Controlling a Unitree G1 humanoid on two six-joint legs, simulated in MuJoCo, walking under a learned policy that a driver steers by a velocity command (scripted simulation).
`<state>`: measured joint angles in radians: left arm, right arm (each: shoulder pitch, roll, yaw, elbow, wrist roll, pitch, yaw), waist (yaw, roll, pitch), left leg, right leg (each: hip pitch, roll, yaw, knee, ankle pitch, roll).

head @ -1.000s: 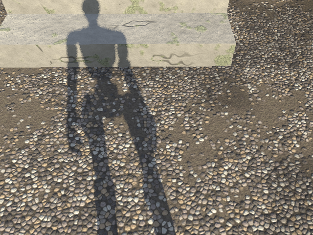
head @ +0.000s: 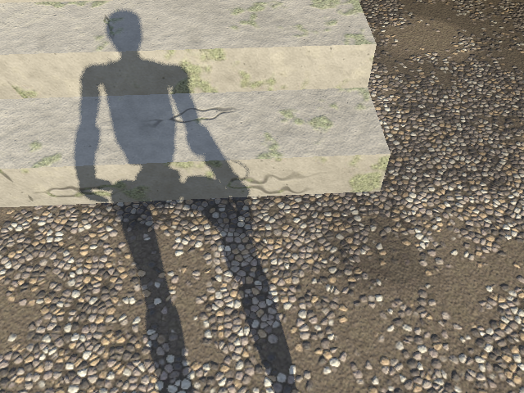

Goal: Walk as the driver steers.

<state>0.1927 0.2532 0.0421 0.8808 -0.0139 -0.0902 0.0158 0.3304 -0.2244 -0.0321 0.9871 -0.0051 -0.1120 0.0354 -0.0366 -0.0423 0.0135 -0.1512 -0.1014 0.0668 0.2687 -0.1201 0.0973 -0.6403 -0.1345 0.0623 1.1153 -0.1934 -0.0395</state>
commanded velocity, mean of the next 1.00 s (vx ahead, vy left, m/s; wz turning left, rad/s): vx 0.50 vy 0.00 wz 0.25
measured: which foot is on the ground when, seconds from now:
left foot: down 0.00-0.32, up 0.34-0.90, down 0.92-1.00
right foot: up 0.00-0.28, down 0.30-0.92, up 0.94-1.00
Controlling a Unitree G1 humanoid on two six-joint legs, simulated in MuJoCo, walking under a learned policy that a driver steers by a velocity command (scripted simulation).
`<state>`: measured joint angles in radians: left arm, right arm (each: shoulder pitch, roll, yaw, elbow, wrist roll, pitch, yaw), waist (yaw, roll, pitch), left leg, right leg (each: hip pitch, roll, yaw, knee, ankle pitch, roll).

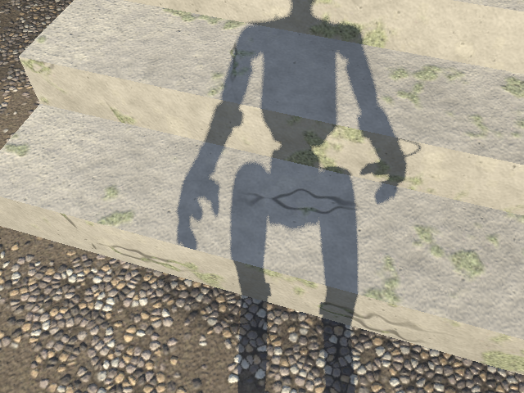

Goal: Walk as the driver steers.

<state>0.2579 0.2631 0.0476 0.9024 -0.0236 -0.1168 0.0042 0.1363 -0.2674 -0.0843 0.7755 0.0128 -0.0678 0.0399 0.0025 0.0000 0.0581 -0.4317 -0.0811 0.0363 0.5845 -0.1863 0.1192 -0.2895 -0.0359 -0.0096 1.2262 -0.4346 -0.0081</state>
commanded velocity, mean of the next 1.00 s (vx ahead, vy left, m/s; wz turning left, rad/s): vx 0.20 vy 0.00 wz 0.56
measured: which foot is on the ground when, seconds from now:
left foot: down 0.00-0.38, up 0.40-0.80, down 0.82-1.00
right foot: up 0.00-0.36, down 0.38-0.82, up 0.84-1.00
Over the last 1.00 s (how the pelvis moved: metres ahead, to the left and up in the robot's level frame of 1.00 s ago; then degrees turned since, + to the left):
0.53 0.00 -0.02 19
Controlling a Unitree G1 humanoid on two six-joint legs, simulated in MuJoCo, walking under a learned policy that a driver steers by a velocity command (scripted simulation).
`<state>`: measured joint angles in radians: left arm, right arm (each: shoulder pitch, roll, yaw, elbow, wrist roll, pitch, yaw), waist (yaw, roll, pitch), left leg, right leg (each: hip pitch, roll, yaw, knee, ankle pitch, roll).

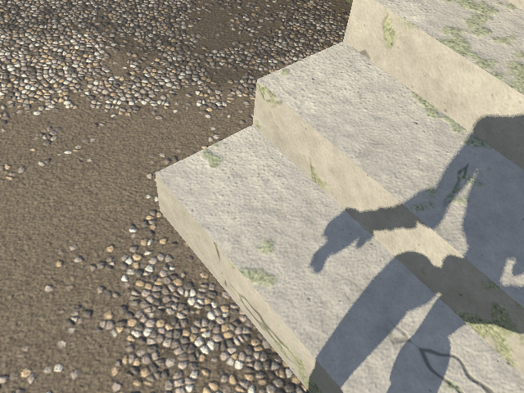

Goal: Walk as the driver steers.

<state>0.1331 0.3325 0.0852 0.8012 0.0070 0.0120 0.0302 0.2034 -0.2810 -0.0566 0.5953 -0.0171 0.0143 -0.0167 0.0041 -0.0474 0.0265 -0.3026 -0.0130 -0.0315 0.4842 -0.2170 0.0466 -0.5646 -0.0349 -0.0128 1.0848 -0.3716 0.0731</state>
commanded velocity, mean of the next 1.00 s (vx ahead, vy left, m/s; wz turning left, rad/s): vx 0.15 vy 0.00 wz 0.03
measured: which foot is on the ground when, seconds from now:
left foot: down 0.00-1.00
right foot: up 0.00-0.20, down 0.22-0.80, up 0.82-1.00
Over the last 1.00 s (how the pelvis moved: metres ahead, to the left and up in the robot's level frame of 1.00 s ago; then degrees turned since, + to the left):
0.24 0.03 0.02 34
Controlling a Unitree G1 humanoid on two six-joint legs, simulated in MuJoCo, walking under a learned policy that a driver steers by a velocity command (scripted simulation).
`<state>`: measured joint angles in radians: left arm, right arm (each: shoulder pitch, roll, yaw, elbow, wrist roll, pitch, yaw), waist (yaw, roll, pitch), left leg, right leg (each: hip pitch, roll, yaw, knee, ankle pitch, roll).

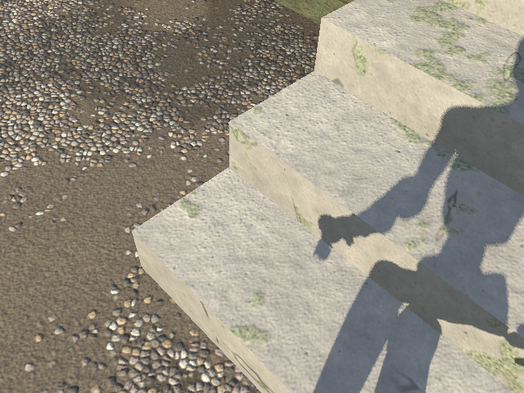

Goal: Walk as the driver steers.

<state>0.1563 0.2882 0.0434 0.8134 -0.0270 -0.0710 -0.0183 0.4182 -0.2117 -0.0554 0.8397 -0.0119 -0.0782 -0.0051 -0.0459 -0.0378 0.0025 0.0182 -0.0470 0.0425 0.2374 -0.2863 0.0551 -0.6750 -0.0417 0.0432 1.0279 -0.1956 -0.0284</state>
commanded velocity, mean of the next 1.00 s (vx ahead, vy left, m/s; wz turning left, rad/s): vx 0.12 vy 0.00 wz -0.54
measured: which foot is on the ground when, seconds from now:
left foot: down 0.00-0.16, up 0.18-0.64, down 0.66-1.00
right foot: up 0.00-0.14, down 0.16-0.66, up 0.68-1.00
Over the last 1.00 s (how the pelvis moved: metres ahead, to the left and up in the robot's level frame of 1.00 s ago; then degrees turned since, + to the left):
0.12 0.01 0.00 -2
